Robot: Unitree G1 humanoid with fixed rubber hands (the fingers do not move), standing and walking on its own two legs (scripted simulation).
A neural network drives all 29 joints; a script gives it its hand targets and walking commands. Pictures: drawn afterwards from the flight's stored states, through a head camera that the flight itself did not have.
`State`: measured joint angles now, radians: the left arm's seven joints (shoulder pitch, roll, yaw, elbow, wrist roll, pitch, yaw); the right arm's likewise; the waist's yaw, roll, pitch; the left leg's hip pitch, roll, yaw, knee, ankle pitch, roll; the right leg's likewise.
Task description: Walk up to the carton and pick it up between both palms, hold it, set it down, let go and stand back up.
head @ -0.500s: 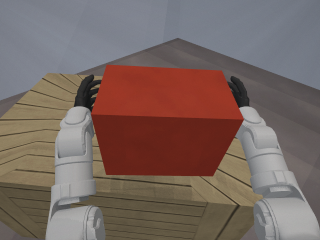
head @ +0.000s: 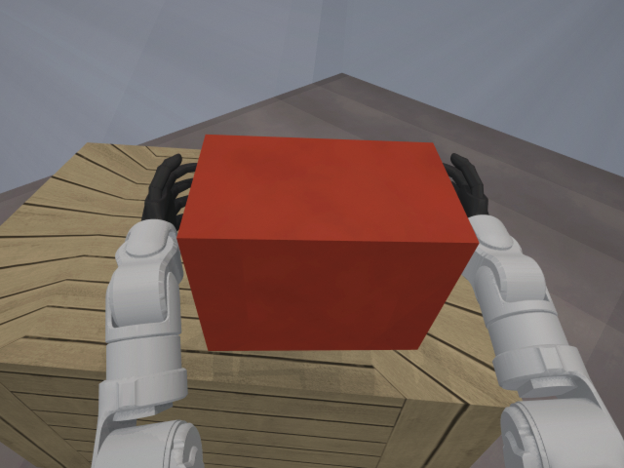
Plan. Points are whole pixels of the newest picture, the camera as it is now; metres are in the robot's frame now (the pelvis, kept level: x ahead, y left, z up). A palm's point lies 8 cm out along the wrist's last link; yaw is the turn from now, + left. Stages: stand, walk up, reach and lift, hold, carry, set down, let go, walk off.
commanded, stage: hold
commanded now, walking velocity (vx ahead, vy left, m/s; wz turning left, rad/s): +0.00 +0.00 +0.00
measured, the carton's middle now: (318, 249) +0.35 +0.00 +0.14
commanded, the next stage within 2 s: none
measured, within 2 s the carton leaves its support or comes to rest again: neither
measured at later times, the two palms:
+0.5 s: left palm (163, 221) +0.35 +0.18 +0.19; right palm (470, 218) +0.36 -0.19 +0.18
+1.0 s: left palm (163, 222) +0.35 +0.18 +0.18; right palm (467, 218) +0.36 -0.19 +0.18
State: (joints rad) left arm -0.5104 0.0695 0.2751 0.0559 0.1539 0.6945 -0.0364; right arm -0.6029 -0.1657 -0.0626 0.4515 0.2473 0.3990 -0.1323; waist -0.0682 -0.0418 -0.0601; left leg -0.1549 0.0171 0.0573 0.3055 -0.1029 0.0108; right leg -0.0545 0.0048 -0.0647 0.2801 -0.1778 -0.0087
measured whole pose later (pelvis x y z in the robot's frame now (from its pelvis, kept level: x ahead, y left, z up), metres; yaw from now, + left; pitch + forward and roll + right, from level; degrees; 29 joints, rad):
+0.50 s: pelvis -0.01 +0.00 +0.00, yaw +0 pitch -3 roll +0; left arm -0.54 0.07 0.29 0.10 0.15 0.69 -0.04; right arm -0.62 -0.15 -0.09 0.48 0.22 0.40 -0.12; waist -0.06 -0.04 -0.06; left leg -0.16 0.02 0.06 0.29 -0.08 0.01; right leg -0.07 0.01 -0.06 0.29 -0.17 -0.01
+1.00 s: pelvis +0.00 +0.00 +0.00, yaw +0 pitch -3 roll +0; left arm -0.52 0.07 0.28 0.08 0.15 0.69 -0.04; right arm -0.61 -0.16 -0.07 0.47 0.23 0.39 -0.13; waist -0.07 -0.04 -0.06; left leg -0.16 0.02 0.06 0.30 -0.10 0.01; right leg -0.06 0.00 -0.06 0.28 -0.17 -0.01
